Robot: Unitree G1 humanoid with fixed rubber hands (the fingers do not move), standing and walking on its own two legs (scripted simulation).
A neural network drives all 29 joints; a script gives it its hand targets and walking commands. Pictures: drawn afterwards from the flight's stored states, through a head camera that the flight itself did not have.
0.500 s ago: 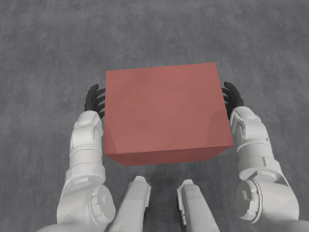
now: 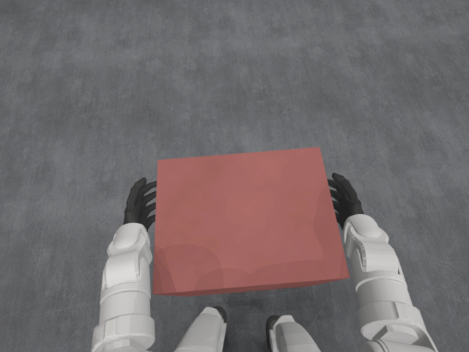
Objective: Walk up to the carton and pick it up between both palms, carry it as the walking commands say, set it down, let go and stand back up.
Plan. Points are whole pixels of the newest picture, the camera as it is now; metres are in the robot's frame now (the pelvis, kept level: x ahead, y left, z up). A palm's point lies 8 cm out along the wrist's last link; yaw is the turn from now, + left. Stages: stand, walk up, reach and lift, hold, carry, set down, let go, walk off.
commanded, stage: reach and lift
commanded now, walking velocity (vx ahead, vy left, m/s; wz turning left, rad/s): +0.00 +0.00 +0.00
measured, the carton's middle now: (243, 231) +0.32 +0.02 -0.13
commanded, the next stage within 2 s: none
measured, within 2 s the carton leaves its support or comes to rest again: neither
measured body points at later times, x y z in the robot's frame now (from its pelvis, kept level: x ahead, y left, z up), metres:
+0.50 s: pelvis +0.00 +0.01 +0.03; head +0.05 +0.01 +0.48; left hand +0.30 +0.21 +0.01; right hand +0.33 -0.16 +0.01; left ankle +0.02 +0.12 -0.70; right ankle +0.01 -0.12 -0.70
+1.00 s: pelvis +0.00 -0.01 +0.04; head -0.04 -0.01 +0.49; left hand +0.29 +0.21 +0.08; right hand +0.32 -0.16 +0.07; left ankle +0.02 +0.12 -0.70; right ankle +0.01 -0.12 -0.70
